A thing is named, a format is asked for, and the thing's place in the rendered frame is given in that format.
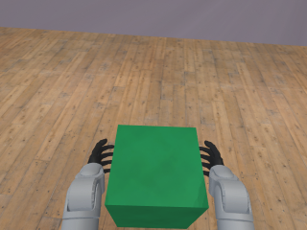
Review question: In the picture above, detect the left robot hand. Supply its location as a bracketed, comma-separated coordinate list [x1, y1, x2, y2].
[87, 138, 114, 173]

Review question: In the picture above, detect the right robot hand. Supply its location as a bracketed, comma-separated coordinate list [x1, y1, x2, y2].
[199, 140, 224, 177]

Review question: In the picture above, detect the robot right forearm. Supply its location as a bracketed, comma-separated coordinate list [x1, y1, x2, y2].
[208, 165, 255, 230]

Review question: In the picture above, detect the carton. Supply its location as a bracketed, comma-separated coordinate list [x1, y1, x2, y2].
[105, 125, 209, 229]

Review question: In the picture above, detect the robot left forearm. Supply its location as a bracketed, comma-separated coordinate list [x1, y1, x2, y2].
[60, 163, 106, 230]

